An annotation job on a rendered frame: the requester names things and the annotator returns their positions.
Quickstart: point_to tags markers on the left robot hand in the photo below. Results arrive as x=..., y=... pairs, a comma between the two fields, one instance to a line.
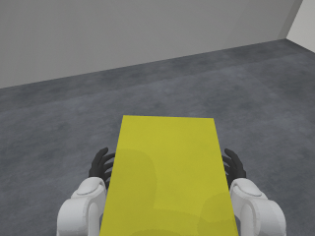
x=98, y=167

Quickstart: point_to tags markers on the right robot hand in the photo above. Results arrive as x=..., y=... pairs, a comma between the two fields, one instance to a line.
x=235, y=169

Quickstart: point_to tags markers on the carton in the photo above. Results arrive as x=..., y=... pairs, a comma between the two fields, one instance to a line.
x=168, y=179

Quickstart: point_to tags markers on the left robot forearm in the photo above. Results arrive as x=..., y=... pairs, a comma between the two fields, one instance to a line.
x=79, y=216

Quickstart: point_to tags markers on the right robot forearm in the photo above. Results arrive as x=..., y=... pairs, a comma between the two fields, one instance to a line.
x=258, y=216

